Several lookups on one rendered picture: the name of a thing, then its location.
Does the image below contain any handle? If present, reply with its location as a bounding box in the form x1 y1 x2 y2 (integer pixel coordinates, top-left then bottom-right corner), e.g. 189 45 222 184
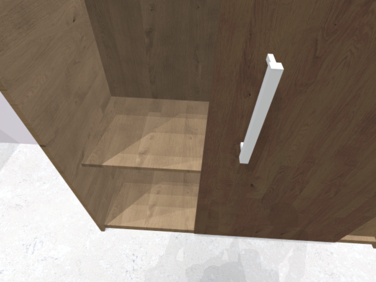
239 54 284 164

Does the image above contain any wardrobe door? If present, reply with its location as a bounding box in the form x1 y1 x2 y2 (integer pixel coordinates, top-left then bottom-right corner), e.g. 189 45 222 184
194 0 376 243
348 217 376 237

